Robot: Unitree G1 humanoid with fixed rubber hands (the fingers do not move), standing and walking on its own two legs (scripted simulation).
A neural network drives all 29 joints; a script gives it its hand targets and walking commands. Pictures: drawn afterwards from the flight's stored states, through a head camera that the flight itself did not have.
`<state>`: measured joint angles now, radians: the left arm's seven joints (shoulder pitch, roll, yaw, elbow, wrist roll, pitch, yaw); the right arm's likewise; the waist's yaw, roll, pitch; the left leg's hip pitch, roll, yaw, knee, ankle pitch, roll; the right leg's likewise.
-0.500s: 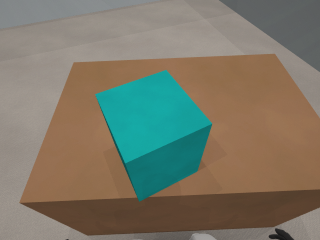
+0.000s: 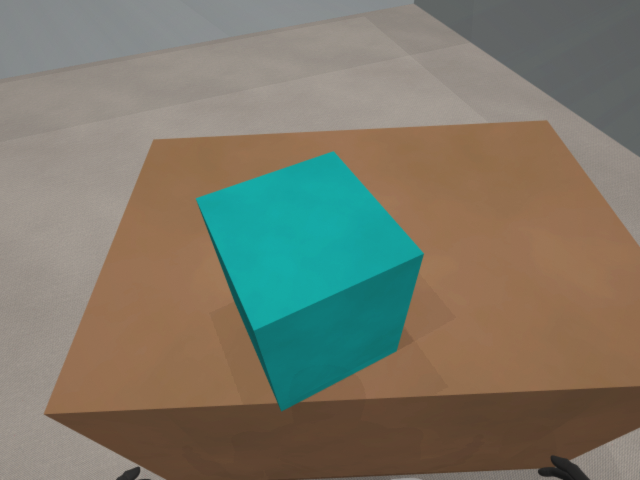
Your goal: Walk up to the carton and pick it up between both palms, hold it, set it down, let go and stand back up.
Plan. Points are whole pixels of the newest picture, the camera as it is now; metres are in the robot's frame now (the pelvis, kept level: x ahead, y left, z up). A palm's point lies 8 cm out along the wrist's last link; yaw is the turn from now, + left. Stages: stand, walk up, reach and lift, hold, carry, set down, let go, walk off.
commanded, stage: walk up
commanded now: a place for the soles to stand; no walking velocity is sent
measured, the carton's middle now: (307, 283) +0.37 +0.04 +0.01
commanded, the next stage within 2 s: none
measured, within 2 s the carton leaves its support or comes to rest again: neither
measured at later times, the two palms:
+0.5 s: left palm out of the picture +0.00 +0.37 -0.14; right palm out of the picture +0.00 -0.21 -0.10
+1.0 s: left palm out of the picture -0.09 +0.43 -0.14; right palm out of the picture -0.06 -0.16 -0.07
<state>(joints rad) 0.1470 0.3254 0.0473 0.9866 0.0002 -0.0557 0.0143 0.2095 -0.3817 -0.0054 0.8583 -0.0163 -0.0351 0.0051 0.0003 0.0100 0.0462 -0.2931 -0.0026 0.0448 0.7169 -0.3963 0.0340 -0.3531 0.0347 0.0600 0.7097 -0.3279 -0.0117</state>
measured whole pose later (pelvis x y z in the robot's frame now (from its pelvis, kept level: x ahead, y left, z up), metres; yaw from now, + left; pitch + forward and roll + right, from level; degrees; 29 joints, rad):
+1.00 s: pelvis -0.15 +0.14 +0.00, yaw +1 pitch -4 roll -1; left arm 0.23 0.36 0.06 0.86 0.00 0.05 0.01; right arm 0.24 -0.34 -0.02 0.86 -0.02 -0.04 -0.03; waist 0.04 -0.10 0.10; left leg -0.29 0.01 -0.02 0.74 -0.38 0.00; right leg -0.49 0.04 0.13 1.07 -0.43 -0.05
